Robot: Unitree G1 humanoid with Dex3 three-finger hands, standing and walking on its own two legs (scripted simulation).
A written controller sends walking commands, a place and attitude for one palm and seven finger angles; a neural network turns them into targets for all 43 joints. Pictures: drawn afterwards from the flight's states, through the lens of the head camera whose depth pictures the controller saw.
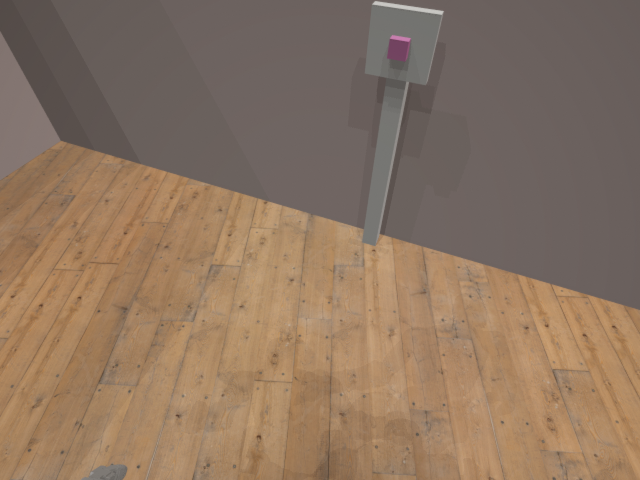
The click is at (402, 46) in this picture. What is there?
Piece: button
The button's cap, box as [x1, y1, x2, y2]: [387, 35, 410, 61]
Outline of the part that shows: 392,35 389,40 387,58 404,61 407,57 410,38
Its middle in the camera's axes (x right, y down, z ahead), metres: +0.21 -0.51 +1.03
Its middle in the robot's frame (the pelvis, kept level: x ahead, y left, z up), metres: +1.13 -0.14 +0.06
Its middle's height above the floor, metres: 0.83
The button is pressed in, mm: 0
